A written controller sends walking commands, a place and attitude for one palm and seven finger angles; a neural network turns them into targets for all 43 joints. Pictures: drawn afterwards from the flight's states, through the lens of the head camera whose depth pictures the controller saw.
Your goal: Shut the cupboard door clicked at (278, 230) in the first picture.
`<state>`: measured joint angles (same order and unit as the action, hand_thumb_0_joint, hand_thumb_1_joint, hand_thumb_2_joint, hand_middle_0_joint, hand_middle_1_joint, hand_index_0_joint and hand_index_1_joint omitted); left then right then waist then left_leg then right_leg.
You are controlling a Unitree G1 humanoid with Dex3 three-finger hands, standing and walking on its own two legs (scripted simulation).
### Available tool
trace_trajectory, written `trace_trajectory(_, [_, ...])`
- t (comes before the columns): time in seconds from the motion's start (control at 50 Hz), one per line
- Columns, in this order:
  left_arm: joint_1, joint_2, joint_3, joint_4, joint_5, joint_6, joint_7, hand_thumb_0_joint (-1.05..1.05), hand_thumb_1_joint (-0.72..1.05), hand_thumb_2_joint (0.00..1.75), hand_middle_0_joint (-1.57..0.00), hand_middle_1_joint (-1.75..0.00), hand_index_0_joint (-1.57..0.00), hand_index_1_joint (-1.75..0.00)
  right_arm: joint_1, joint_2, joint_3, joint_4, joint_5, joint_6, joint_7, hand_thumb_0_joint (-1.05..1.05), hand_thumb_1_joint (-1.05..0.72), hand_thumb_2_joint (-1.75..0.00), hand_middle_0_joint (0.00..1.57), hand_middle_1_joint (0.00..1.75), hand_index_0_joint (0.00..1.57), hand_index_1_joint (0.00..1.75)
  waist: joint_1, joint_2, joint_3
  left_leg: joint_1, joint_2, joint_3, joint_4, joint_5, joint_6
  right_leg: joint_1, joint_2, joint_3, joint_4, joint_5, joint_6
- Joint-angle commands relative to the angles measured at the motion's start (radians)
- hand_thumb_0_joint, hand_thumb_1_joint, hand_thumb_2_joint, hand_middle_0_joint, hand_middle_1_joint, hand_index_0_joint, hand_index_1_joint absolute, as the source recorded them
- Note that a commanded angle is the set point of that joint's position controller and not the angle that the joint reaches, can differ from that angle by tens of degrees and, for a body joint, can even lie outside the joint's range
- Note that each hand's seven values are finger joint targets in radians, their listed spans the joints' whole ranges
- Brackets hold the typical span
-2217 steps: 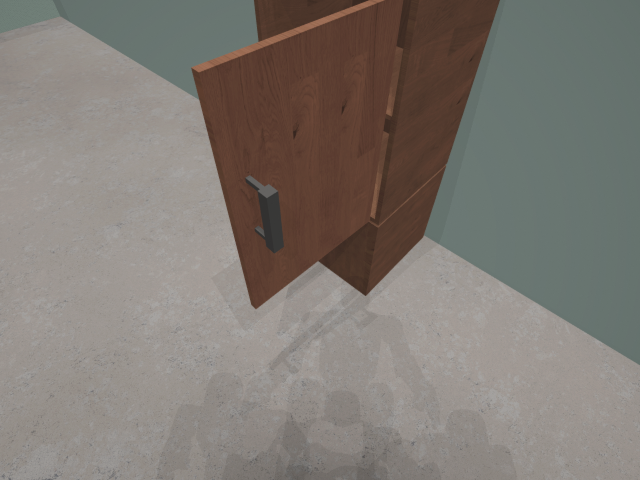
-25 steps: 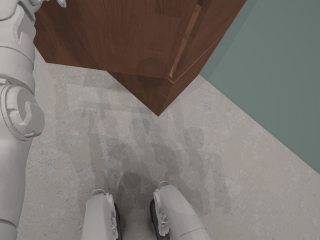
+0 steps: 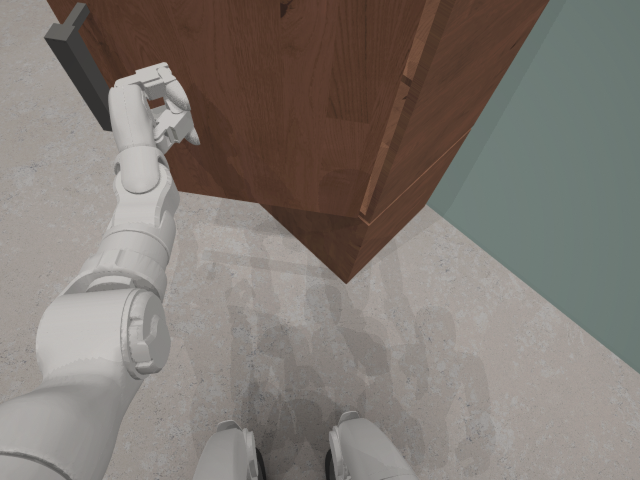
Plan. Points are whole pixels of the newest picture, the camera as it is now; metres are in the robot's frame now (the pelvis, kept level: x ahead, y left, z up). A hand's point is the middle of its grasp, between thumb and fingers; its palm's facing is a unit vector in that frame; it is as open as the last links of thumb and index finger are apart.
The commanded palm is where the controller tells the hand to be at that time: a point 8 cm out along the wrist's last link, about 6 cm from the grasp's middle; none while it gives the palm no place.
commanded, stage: pull the fist back off the door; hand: left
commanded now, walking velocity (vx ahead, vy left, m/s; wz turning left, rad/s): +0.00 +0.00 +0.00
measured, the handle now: (98, 72) +0.64 +0.20 +0.07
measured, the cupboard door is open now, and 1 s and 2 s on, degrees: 36 36 36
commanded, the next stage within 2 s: draw the hand back to the body in 0.30 s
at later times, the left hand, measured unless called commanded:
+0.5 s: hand (190, 154) +0.48 +0.09 +0.09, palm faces +0.12 -0.99 -0.03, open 3.1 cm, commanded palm +0.43 +0.15 +0.09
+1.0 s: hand (70, 255) +0.34 +0.16 +0.16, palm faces +0.09 -0.99 -0.12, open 3.1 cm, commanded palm +0.29 +0.22 +0.17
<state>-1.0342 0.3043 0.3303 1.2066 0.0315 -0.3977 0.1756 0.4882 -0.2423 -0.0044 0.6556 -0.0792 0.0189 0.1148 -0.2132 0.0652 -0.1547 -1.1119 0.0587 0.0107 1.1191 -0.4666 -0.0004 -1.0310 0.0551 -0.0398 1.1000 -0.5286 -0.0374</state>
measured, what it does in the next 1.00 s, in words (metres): rises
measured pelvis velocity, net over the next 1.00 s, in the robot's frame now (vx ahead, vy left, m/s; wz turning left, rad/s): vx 0.00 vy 0.00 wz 0.02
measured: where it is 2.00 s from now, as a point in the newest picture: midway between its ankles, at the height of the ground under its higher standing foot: outside the picture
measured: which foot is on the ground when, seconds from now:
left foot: down 0.00-1.00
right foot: down 0.00-1.00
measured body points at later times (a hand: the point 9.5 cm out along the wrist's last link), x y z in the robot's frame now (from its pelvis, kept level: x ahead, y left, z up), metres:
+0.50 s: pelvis -0.02 -0.01 +0.00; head +0.09 -0.01 +0.44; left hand +0.47 +0.14 +0.09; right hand +0.04 -0.26 -0.13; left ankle +0.02 +0.12 -0.65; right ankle -0.01 -0.10 -0.65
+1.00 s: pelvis +0.00 +0.00 +0.06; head +0.01 -0.01 +0.51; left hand +0.33 +0.21 +0.16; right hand +0.14 -0.25 -0.04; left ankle +0.02 +0.12 -0.65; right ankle -0.01 -0.10 -0.65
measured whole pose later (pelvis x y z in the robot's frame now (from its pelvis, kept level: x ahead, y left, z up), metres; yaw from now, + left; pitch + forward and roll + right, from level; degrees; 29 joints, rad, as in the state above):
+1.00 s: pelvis +0.00 +0.00 +0.06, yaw +1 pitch +5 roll +0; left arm -0.16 0.21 0.07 0.35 -0.13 -0.22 0.02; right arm 0.25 -0.26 -0.01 0.59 0.06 0.02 -0.03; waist -0.03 0.04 -0.09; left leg -0.50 0.02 0.04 0.73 -0.33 0.00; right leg -0.44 0.02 -0.01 0.75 -0.40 -0.03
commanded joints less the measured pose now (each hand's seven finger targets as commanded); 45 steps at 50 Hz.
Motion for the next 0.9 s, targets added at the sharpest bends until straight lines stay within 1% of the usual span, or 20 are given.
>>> trace_trajectory(0.0, [-0.366,0.056,-0.065,-0.248,-0.013,-0.123,-0.004,0.0,0.9,0.9,-1.3,-1.5,-1.3,-1.5,0.149,-0.156,-0.079,-0.026,0.006,-0.002,-0.007,0.0,-0.9,-0.9,0.2,0.3,0.2,0.3,-0.005,0.014,-0.469,0.425,-0.046,-0.027,-0.056,0.406,0.028,0.219,0.001,0.025,-0.142,0.536,0.031])
trace_trajectory(0.04, [-0.368,0.055,-0.066,-0.262,-0.014,-0.135,0.001,0.0,0.9,0.9,-1.3,-1.5,-1.3,-1.5,0.142,-0.158,-0.084,-0.022,0.007,0.002,-0.013,0.0,-0.9,-0.9,0.2,0.3,0.2,0.3,-0.007,-0.001,-0.455,0.424,-0.05,-0.024,-0.056,0.397,0.032,0.225,-0.003,0.031,-0.146,0.544,0.034])
trace_trajectory(0.08, [-0.348,0.052,-0.068,-0.316,-0.018,-0.155,0.006,0.0,0.9,0.9,-1.3,-1.5,-1.3,-1.5,0.111,-0.155,-0.088,-0.03,0.01,0.005,-0.016,0.0,-0.9,-0.9,0.2,0.3,0.2,0.3,0.015,0.01,-0.506,0.456,-0.052,-0.023,-0.06,0.403,0.029,0.247,-0.006,0.033,-0.141,0.546,0.033])
trace_trajectory(0.14, [-0.317,-0.005,-0.119,-0.395,-0.021,-0.182,0.01,0.0,0.9,0.9,-1.3,-1.5,-1.3,-1.5,0.081,-0.147,-0.091,-0.036,0.012,0.004,-0.019,0.0,-0.9,-0.9,0.2,0.3,0.2,0.3,0.03,0.051,-0.533,0.524,-0.053,-0.023,-0.062,0.453,0.025,0.246,-0.007,0.026,-0.129,0.579,0.029])
trace_trajectory(0.2, [-0.257,-0.021,-0.135,-0.389,-0.021,-0.179,0.015,0.0,0.9,0.9,-1.3,-1.5,-1.3,-1.5,0.047,-0.144,-0.091,-0.036,0.019,0.009,-0.024,0.0,-0.9,-0.9,0.2,0.3,0.2,0.3,0.038,0.01,-0.505,0.514,-0.052,-0.021,-0.073,0.423,0.024,0.255,-0.009,0.028,-0.142,0.56,0.033])
trace_trajectory(0.3, [-0.328,-0.008,-0.135,-0.324,-0.021,-0.167,0.03,0.0,0.9,0.9,-1.3,-1.5,-1.3,-1.5,0.009,-0.143,-0.084,-0.027,0.024,0.012,-0.045,0.0,-0.9,-0.9,0.2,0.3,0.2,0.3,0.006,-0.056,-0.42,0.446,-0.056,-0.022,-0.081,0.313,0.031,0.235,-0.016,0.041,-0.167,0.48,0.044])
trace_trajectory(0.36, [-0.345,-0.012,-0.138,-0.291,-0.023,-0.176,0.028,0.0,0.9,0.9,-1.3,-1.5,-1.3,-1.5,-0.006,-0.14,-0.077,-0.025,0.023,0.004,-0.05,0.0,-0.9,-0.9,0.2,0.3,0.2,0.3,0.011,-0.032,-0.434,0.451,-0.057,-0.027,-0.082,0.299,0.027,0.219,-0.018,0.037,-0.159,0.448,0.04])
trace_trajectory(0.4, [-0.344,-0.007,-0.131,-0.232,-0.024,-0.169,0.025,0.0,0.9,0.9,-1.3,-1.5,-1.3,-1.5,-0.008,-0.143,-0.072,-0.023,0.021,0.0,-0.05,0.0,-0.9,-0.9,0.2,0.3,0.2,0.3,0.004,-0.062,-0.404,0.414,-0.058,-0.03,-0.078,0.259,0.03,0.199,-0.017,0.039,-0.165,0.403,0.041])
trace_trajectory(0.42, [-0.297,0.045,-0.082,-0.231,-0.026,-0.165,0.024,0.0,0.9,0.9,-1.3,-1.5,-1.3,-1.5,-0.01,-0.148,-0.072,-0.034,0.022,0.001,-0.051,0.0,-0.9,-0.9,0.2,0.3,0.2,0.3,0.033,-0.073,-0.424,0.398,-0.06,-0.025,-0.089,0.245,0.031,0.242,-0.018,0.046,-0.171,0.395,0.04])
trace_trajectory(0.44, [-0.26,0.084,-0.048,-0.265,-0.033,-0.169,0.017,0.0,0.9,0.9,-1.3,-1.5,-1.3,-1.5,-0.009,-0.152,-0.069,-0.051,0.023,0.003,-0.053,0.0,-0.9,-0.9,0.2,0.3,0.2,0.3,0.064,-0.043,-0.469,0.423,-0.063,-0.022,-0.104,0.264,0.029,0.284,-0.017,0.048,-0.167,0.416,0.036])
trace_trajectory(0.48, [-0.18,0.101,-0.033,-0.336,-0.045,-0.163,-0.005,0.0,0.9,0.9,-1.3,-1.5,-1.3,-1.5,-0.027,-0.142,-0.064,-0.083,0.033,0.008,-0.055,0.0,-0.9,-0.9,0.2,0.3,0.2,0.3,0.103,-0.03,-0.515,0.448,-0.063,-0.008,-0.13,0.294,0.027,0.36,-0.018,0.051,-0.176,0.457,0.035])
trace_trajectory(0.5, [-0.127,0.099,-0.032,-0.374,-0.052,-0.156,-0.017,0.0,0.9,0.9,-1.3,-1.5,-1.3,-1.5,-0.029,-0.137,-0.064,-0.096,0.039,0.009,-0.056,0.0,-0.9,-0.9,0.2,0.3,0.2,0.3,0.118,-0.048,-0.521,0.458,-0.064,0.001,-0.142,0.312,0.029,0.404,-0.016,0.056,-0.188,0.493,0.037])
trace_trajectory(0.54, [-0.012,0.081,-0.052,-0.449,-0.072,-0.133,-0.043,0.0,0.9,0.9,-1.3,-1.5,-1.3,-1.5,-0.034,-0.136,-0.063,-0.122,0.052,0.013,-0.061,0.0,-0.9,-0.9,0.2,0.3,0.2,0.3,0.138,-0.064,-0.501,0.48,-0.063,0.007,-0.182,0.32,0.029,0.463,-0.013,0.054,-0.217,0.515,0.036])
trace_trajectory(0.62, [0.092,0.046,-0.095,-0.653,-0.136,-0.077,-0.082,0.0,0.9,0.9,-1.3,-1.5,-1.3,-1.5,-0.066,-0.132,-0.066,-0.147,0.086,0.004,-0.084,0.0,-0.9,-0.9,0.2,0.3,0.2,0.3,0.13,-0.155,-0.405,0.507,-0.062,0.025,-0.251,0.276,0.041,0.554,-0.016,0.069,-0.317,0.512,0.053])
trace_trajectory(0.64, [0.103,0.037,-0.114,-0.724,-0.146,-0.074,-0.092,0.0,0.9,0.9,-1.3,-1.5,-1.3,-1.5,-0.078,-0.132,-0.065,-0.151,0.091,-0.004,-0.092,0.0,-0.9,-0.9,0.2,0.3,0.2,0.3,0.132,-0.112,-0.408,0.552,-0.061,0.024,-0.265,0.285,0.041,0.556,-0.016,0.064,-0.324,0.507,0.049])
trace_trajectory(0.72, [0.235,-0.012,-0.175,-0.83,-0.173,-0.048,-0.118,0.0,0.9,0.9,-1.3,-1.5,-1.3,-1.5,-0.121,-0.125,-0.06,-0.143,0.107,-0.035,-0.107,0.0,-0.9,-0.9,0.2,0.3,0.2,0.3,0.136,-0.098,-0.286,0.636,-0.056,0.018,-0.327,0.254,0.041,0.524,-0.014,0.042,-0.389,0.422,0.046])
trace_trajectory(0.74, [0.268,-0.001,-0.179,-0.859,-0.171,-0.041,-0.125,0.0,0.9,0.9,-1.3,-1.5,-1.3,-1.5,-0.131,-0.127,-0.059,-0.143,0.111,-0.041,-0.112,0.0,-0.9,-0.9,0.2,0.3,0.2,0.3,0.143,-0.059,-0.262,0.664,-0.056,0.018,-0.341,0.254,0.041,0.52,-0.015,0.041,-0.4,0.406,0.042])
trace_trajectory(0.76, [0.321,0.002,-0.171,-0.85,-0.177,-0.026,-0.129,0.0,0.9,0.9,-1.3,-1.5,-1.3,-1.5,-0.146,-0.125,-0.054,-0.142,0.113,-0.046,-0.114,0.0,-0.9,-0.9,0.2,0.3,0.2,0.3,0.152,-0.072,-0.231,0.666,-0.054,0.015,-0.361,0.238,0.039,0.521,-0.017,0.033,-0.413,0.377,0.041])
trace_trajectory(0.82, [0.417,0.005,-0.181,-0.919,-0.193,0.013,-0.151,0.0,0.9,0.9,-1.27,-1.47,-1.27,-1.47,-0.199,-0.123,-0.044,-0.161,0.124,-0.059,-0.12,0.0,-0.9,-0.9,0.2,0.3,0.2,0.3,0.175,-0.047,-0.182,0.697,-0.056,0.013,-0.401,0.223,0.037,0.54,-0.02,0.029,-0.442,0.341,0.034])
trace_trajectory(0.88, [0.49,0.023,-0.166,-1.021,-0.217,0.05,-0.17,0.0,0.9,0.9,-1.19,-1.38,-1.19,-1.38,-0.248,-0.122,-0.035,-0.188,0.131,-0.071,-0.128,0.0,-0.9,-0.9,0.2,0.3,0.2,0.3,0.195,-0.065,-0.172,0.729,-0.058,0.01,-0.435,0.24,0.039,0.593,-0.026,0.028,-0.46,0.359,0.034])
